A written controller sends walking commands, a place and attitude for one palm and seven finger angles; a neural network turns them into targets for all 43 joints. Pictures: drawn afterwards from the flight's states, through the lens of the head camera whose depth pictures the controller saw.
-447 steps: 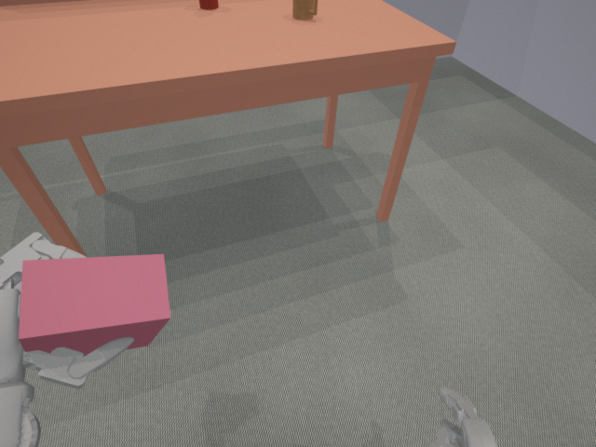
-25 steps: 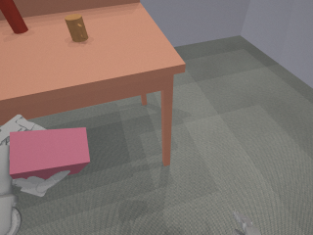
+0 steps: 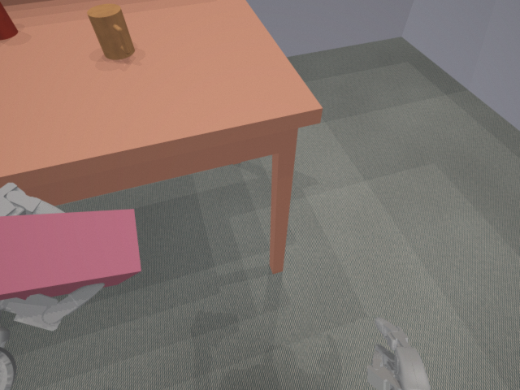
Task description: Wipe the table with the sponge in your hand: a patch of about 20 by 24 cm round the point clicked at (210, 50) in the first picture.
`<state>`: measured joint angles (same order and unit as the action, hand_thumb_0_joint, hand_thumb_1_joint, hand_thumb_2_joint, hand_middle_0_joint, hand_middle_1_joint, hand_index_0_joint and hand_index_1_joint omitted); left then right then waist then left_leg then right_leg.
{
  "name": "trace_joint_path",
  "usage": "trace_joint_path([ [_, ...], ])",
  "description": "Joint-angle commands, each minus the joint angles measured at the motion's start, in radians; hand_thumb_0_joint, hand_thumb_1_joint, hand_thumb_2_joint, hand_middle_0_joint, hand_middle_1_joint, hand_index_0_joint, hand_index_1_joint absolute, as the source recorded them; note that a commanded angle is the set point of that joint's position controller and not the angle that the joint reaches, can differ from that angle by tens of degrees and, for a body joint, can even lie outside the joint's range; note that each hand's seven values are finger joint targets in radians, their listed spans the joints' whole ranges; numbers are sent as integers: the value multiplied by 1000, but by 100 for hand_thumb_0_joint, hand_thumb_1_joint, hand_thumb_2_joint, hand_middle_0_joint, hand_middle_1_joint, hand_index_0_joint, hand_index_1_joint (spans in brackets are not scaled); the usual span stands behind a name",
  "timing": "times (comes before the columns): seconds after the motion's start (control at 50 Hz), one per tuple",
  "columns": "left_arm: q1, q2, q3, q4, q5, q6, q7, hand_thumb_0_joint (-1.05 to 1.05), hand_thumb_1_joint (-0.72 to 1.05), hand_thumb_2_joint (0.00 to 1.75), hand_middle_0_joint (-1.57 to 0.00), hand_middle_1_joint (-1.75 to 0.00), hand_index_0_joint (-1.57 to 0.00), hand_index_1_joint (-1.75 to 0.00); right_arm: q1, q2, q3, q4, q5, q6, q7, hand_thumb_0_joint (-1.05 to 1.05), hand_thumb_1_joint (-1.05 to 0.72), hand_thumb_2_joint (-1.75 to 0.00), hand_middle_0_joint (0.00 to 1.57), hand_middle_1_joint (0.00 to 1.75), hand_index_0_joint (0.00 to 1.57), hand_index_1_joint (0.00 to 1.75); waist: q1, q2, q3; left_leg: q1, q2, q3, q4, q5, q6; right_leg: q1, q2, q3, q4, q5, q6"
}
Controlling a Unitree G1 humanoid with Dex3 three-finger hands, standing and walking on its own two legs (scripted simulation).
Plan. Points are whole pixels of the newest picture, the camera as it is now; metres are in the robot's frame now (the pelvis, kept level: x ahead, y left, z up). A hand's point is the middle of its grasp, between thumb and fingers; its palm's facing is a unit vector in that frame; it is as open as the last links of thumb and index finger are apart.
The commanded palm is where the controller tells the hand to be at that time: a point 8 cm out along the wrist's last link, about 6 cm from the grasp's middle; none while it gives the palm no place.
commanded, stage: take the last steps up to it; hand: left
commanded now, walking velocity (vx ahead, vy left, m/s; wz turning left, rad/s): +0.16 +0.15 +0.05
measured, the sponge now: (88, 255) +0.23 +0.20 +0.16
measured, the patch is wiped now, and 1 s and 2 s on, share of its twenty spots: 0.00 0.00 0.00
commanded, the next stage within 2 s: come to a stop and stand still in 0.08 s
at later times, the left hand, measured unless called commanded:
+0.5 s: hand (50, 204) +0.29 +0.26 +0.18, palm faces +0.38 -0.81 -0.46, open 10.0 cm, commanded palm +0.22 +0.30 +0.19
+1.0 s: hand (67, 247) +0.23 +0.22 +0.18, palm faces +0.38 -0.82 -0.43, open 10.0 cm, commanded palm +0.17 +0.26 +0.19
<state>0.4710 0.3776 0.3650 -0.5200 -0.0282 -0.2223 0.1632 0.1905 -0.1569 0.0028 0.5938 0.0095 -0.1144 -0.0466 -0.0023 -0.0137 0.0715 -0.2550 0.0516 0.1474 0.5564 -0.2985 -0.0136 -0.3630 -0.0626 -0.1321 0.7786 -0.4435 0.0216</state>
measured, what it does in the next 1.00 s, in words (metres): steps on the spot: right foot, then left foot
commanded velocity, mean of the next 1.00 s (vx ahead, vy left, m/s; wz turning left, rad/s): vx -0.01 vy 0.02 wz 0.00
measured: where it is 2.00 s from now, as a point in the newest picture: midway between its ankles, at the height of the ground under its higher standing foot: outside the picture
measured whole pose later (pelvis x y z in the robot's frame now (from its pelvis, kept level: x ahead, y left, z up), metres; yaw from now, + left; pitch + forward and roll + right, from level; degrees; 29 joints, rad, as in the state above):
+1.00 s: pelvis +0.01 -0.02 +0.02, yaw +0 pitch +0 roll +3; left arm 0.50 0.35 0.33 -0.48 -0.03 -0.19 0.17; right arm 0.23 -0.25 -0.01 0.60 0.00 -0.03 -0.07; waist -0.02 -0.02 0.03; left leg -0.24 0.01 0.05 0.60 -0.36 -0.02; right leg -0.25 0.01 -0.13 0.42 -0.18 -0.11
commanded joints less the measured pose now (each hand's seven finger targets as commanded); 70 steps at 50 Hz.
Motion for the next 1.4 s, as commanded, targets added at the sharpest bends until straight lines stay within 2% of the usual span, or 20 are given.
trace_joint_path([
  [0.0, -11, 175, 136, -180, 1, -65, 20, 0, 10, 130, -120, -160, -120, -160, -53, -147, -57, -107, 2, -41, -14, 0, -90, -90, 20, 30, 20, 30, 12, 86, -172, -88, 113, -80, 69, 102, 90, 274, -51, 70, -356, 249, -36],
  [0.02, -21, 208, 156, -151, 6, -63, 22, 0, 10, 130, -120, -160, -120, -160, -46, -125, -53, -116, 0, -29, -14, 0, -90, -90, 20, 30, 20, 30, -2, -191, -194, -280, -9, 1, 308, -80, 33, 393, -263, 414, -422, 401, -127],
  [0.04, -29, 196, 160, -104, -19, -53, 18, 0, 10, 130, -120, -160, -120, -160, -56, -145, -67, -128, 6, -23, 1, 0, -90, -90, 20, 30, 20, 30, 10, -327, -178, -379, -57, -80, 542, -247, -2, 375, -402, 641, -492, 449, -186],
  [0.06, -64, 198, 153, -122, -27, -64, 13, 0, 10, 130, -120, -160, -120, -160, -72, -150, -69, -112, 2, -18, 6, 0, -90, -90, 20, 30, 20, 30, 1, -255, -108, -401, -21, -174, 661, -208, -14, 306, -418, 622, -502, 479, -205],
  [0.1, -27, 194, 170, -113, -10, -92, 6, 0, 10, 130, -120, -160, -120, -160, -73, -114, -37, -86, -7, 1, 8, 0, -90, -90, 20, 30, 20, 30, -3, -88, -121, -420, 12, -175, 683, -126, -28, 342, -340, 368, -421, 753, -190],
  [0.14, -24, 177, 150, -108, 6, -110, 6, 0, 10, 130, -120, -160, -120, -160, -89, -107, -32, -92, -7, 14, 4, 0, -90, -90, 20, 30, 20, 30, -1, -117, -155, -381, 16, -131, 545, -92, -26, 380, -284, 208, -376, 939, -143],
  [0.28, 43, 164, 132, -215, 6, -64, 32, 0, 10, 130, -120, -160, -120, -160, -90, -106, -35, -169, -9, 23, -17, 0, -90, -90, 20, 30, 20, 30, 25, -153, -212, -105, -47, 7, 22, 75, -19, 387, -205, 98, -296, 1002, -108],
  [0.34, -5, 189, 135, -292, -3, -50, 37, 0, 10, 130, -120, -160, -120, -160, -54, -134, -56, -180, -3, 36, -37, 0, -90, -90, 20, 30, 20, 30, 2, -9, -252, 177, 54, -59, -145, 530, 4, 251, -104, 60, -168, 697, -29],
  [0.38, -14, 177, 124, -270, -7, -59, 25, 0, 10, 130, -120, -160, -120, -160, -23, -170, -76, -184, 3, 18, -22, 0, -90, -90, 20, 30, 20, 30, 13, 204, -254, 288, 281, -278, -155, 956, 112, 36, 17, 71, 11, -91, -2],
  [0.4, 18, 167, 134, -214, -3, -55, 19, 0, 10, 130, -120, -160, -120, -160, -20, -159, -71, -179, -11, 11, -15, 0, -90, -90, 20, 30, 20, 30, 6, 270, -222, 252, 319, -329, -180, 968, 160, -25, 44, 91, 106, -170, 2],
  [0.6, 3, 144, 115, -245, -18, -8, 7, 0, 10, 130, -120, -160, -120, -160, -46, -154, -40, -170, -4, -25, 10, 0, -90, -90, 20, 30, 20, 30, 4, 215, -173, -24, 209, -123, -127, 262, 64, 239, 46, 49, -327, 179, 9],
  [0.62, -7, 154, 121, -221, -16, -8, 7, 0, 10, 130, -120, -160, -120, -160, -49, -145, -36, -171, -1, -22, 5, 0, -90, -90, 20, 30, 20, 30, 0, 130, -168, -40, 155, -87, -66, 152, 31, 243, 7, 99, -404, 287, -5],
  [0.66, -25, 161, 105, -185, -32, 19, 4, 0, 10, 130, -120, -160, -120, -160, -54, -125, -36, -177, 2, -14, -2, 0, -90, -90, 20, 30, 20, 30, -4, -177, -127, -74, -23, -63, 187, -106, -26, 90, -203, 424, -528, 311, -102],
  [0.72, -50, 164, 112, -162, -25, 2, 16, 0, 10, 130, -120, -160, -120, -160, -76, -96, 0, -132, -7, 2, -7, 0, -90, -90, 20, 30, 20, 30, -5, -75, -152, -188, -22, -157, 417, -128, -26, 203, -254, 370, -494, 547, -156],
  [0.82, -45, 161, 108, -118, -4, -27, 23, 0, 10, 130, -120, -160, -120, -160, -92, -122, -14, -132, -12, 13, -27, 0, -90, -90, 20, 30, 20, 30, 12, -99, -189, -171, -30, -115, 266, -103, -17, 327, -232, 265, -453, 711, -143],
  [1.0, 3, 158, 90, -203, -5, -29, 31, 0, 10, 130, -120, -160, -120, -160, -37, -156, -43, -158, -10, 39, -20, 0, -90, -90, 20, 30, 20, 30, 11, -4, -201, 72, 16, -122, -192, 101, 24, 270, -139, 241, -449, 328, -67],
  [1.04, -34, 173, 85, -226, -2, -33, 26, 0, 10, 130, -120, -160, -120, -160, -49, -185, -57, -175, -2, 36, -23, 0, -90, -90, 20, 30, 20, 30, 20, 73, -171, 76, 110, -200, -199, 154, 52, 206, -69, 226, -439, 202, -26],
  [1.1, -59, 146, 60, -170, 0, -32, 18, 0, 10, 130, -120, -160, -120, -160, -61, -171, -28, -164, -3, 27, -26, 0, -90, -90, 20, 30, 20, 30, 10, 155, -92, -76, 91, -195, -228, 21, 48, 219, -32, 193, -420, 173, -23],
  [1.22, -125, 131, 33, -135, 8, -22, 13, 0, 10, 130, -120, -160, -120, -160, -40, -166, -26, -149, -9, 5, -21, 0, -90, -90, 20, 30, 20, 30, 8, 31, -99, -84, 29, -157, -161, -101, 39, 192, -59, 248, -513, 48, -31],
  [1.38, -107, 143, 50, -136, 8, 0, 17, 0, 10, 130, -120, -160, -120, -160, -48, -153, -9, -148, -19, 12, -20, 0, -90, -90, 20, 30, 20, 30, 9, 62, -86, -113, 39, -182, -230, -135, 38, 199, -22, 203, -509, -1, -27],
])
